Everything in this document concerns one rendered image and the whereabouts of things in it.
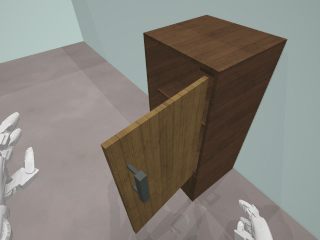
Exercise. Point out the robot left hand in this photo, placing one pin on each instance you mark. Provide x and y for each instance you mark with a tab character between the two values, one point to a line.
24	176

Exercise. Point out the handle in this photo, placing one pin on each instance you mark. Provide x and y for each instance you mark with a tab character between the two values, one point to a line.
141	182

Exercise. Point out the cupboard door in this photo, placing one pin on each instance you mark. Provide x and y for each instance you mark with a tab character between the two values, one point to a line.
163	144

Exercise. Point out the robot right hand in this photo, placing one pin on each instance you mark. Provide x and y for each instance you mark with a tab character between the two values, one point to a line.
256	229

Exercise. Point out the left robot forearm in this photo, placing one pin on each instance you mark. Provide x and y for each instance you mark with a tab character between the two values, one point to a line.
6	232

